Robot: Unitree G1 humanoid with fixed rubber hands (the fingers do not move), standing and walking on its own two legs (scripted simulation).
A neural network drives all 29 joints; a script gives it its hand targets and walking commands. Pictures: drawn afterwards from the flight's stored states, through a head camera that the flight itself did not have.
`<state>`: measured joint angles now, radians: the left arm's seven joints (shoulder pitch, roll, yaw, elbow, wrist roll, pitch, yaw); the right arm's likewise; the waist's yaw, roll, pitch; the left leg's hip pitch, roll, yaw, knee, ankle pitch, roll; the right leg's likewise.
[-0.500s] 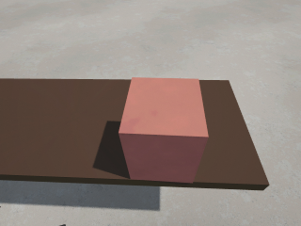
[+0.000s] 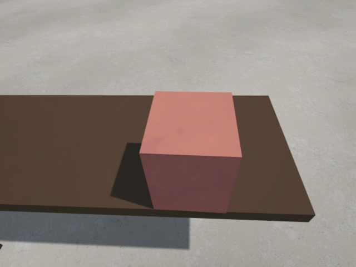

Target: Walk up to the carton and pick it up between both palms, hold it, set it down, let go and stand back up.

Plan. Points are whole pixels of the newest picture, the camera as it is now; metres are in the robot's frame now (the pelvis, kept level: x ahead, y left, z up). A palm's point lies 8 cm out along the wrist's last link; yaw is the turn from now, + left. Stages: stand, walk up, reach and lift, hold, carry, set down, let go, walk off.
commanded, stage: stand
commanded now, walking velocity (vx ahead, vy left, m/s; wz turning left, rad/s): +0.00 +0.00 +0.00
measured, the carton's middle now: (191, 153) +0.42 -0.01 +0.02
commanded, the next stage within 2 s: none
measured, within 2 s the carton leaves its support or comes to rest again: neither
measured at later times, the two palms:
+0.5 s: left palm out of the picture +0.09 +0.29 -0.11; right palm out of the picture +0.08 -0.30 -0.11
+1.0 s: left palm out of the picture +0.09 +0.29 -0.10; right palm out of the picture +0.07 -0.30 -0.11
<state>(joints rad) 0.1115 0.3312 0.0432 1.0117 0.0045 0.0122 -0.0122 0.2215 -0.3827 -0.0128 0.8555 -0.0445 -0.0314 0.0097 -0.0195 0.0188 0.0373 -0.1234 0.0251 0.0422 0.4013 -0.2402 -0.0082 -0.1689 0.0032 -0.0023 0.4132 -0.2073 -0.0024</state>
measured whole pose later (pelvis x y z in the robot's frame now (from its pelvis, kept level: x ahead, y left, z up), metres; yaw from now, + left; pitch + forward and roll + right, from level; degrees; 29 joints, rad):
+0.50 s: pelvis +0.00 +0.00 +0.00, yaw +0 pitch -2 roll +0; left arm 0.11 0.33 0.04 1.03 0.00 0.01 -0.01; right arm 0.22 -0.38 -0.01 0.88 -0.04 -0.03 0.01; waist -0.02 0.02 0.04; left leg -0.12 0.02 0.04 0.39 -0.23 -0.01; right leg -0.17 0.00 0.00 0.41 -0.20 0.00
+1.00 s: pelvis -0.01 +0.00 +0.00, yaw +0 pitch -3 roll +0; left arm 0.11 0.33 0.04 1.04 0.00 0.01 -0.01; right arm 0.22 -0.38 -0.01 0.89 -0.04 -0.03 0.01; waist -0.02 0.02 0.04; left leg -0.12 0.02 0.04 0.39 -0.23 -0.01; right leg -0.17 0.00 0.00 0.41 -0.20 0.00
